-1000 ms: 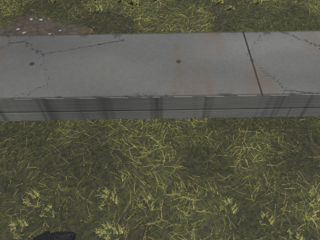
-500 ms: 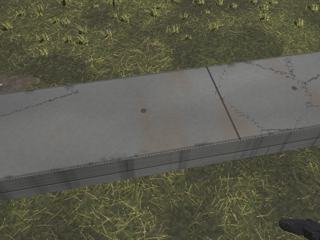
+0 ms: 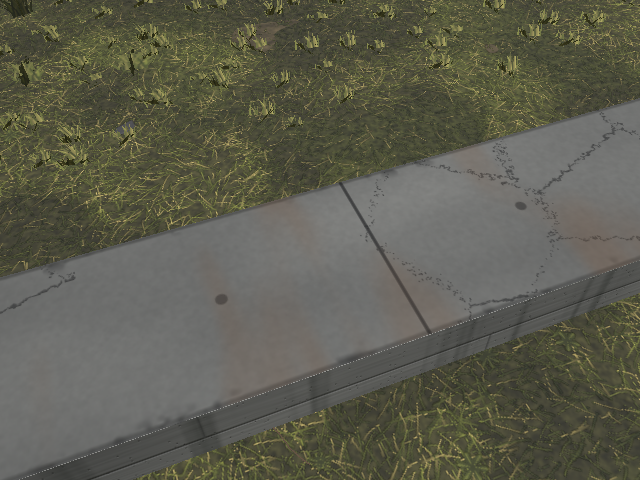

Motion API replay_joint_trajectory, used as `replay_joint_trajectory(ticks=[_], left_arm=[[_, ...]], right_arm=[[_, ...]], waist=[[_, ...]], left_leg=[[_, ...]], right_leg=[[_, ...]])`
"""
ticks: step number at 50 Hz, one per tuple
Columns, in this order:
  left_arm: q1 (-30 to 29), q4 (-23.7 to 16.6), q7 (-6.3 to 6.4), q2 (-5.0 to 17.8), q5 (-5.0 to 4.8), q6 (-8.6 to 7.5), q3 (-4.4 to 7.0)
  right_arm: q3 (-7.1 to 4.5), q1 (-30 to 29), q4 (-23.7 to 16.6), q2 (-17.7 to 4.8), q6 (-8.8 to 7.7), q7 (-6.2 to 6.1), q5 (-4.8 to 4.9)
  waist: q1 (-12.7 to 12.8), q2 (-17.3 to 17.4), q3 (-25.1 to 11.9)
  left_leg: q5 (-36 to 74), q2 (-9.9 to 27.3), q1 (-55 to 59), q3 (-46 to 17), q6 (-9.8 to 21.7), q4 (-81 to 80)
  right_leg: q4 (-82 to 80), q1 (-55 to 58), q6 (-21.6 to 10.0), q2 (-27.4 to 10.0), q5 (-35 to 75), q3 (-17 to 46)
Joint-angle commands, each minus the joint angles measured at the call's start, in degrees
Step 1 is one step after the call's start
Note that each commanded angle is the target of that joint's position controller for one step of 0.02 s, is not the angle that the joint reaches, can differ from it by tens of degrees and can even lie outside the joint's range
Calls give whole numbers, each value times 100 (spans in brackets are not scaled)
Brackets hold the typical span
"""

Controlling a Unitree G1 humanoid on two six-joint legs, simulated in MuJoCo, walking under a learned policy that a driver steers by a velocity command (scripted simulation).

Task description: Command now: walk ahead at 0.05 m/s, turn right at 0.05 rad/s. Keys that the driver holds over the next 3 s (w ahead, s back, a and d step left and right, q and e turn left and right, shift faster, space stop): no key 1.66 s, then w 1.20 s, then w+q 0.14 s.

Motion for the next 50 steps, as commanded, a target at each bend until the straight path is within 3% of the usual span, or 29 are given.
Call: replay_joint_trajectory(ticks=[1, 6, 15, 30, 50], left_arm=[[3, -247, -23, 717, -11, -122, 198], [-74, -67, -17, 704, -32, -159, 209], [-147, 430, 11, 715, -47, -143, 226], [-152, 1323, 120, 688, -64, -55, 186], [-44, 2092, 136, 565, -85, -19, 77]], right_arm=[[-139, 140, -168, -735, 46, -59, 2], [-138, 46, 22, -739, 98, -111, 43], [-144, -50, 393, -743, 203, -193, 40], [-71, 258, 844, -603, 111, -233, 32], [15, 887, 1026, -312, 29, -242, 44]], waist=[[74, -440, -411], [81, -271, -554], [60, -120, -368], [112, -123, 12], [175, -47, 115]], left_leg=[[998, 255, -531, -191, -17, -321], [1350, 298, -226, -194, -40, -288], [1042, 284, -83, -161, -52, -443], [342, 226, -503, -104, -27, -607], [328, 190, -630, -99, 36, -666]], right_leg=[[-133, 1041, -425, -530, 2305, 584], [-58, 1147, -451, -505, 2812, 547], [-259, 984, -408, -393, 2069, 445], [-500, 852, -286, -223, 758, 298], [-528, 753, -234, -154, 636, 207]])
Next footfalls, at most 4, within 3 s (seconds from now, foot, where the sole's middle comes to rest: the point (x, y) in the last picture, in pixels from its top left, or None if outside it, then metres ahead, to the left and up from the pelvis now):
2.38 left None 0.43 0.10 -0.77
3.00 right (401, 291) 0.86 -0.17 -0.61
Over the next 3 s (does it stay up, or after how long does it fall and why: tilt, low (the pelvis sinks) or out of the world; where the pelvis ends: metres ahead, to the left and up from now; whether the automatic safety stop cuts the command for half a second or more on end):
stays up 0.64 -0.05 0.01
